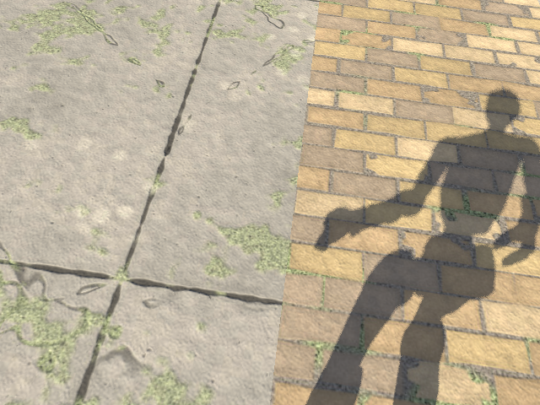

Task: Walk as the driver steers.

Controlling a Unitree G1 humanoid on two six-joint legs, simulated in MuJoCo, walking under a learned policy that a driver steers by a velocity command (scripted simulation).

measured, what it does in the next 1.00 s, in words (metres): steps to the right, turning right: right foot, then right foot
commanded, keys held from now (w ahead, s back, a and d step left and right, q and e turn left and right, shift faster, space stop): no key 0.06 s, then e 0.72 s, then no key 0.04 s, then q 0.18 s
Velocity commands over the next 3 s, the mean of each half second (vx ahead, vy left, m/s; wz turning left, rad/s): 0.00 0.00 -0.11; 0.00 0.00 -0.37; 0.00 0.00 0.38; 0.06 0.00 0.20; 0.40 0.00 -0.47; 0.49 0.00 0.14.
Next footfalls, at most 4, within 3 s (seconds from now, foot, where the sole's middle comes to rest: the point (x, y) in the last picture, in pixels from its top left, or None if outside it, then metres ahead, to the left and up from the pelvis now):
0.20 right None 0.05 -0.17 -0.78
0.78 right None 0.00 -0.20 -0.78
1.36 left None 0.02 0.03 -0.78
1.84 right None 0.05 -0.21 -0.78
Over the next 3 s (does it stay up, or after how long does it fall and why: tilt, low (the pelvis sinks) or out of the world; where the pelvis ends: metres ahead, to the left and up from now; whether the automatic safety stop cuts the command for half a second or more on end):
stays up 0.47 -0.24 -0.02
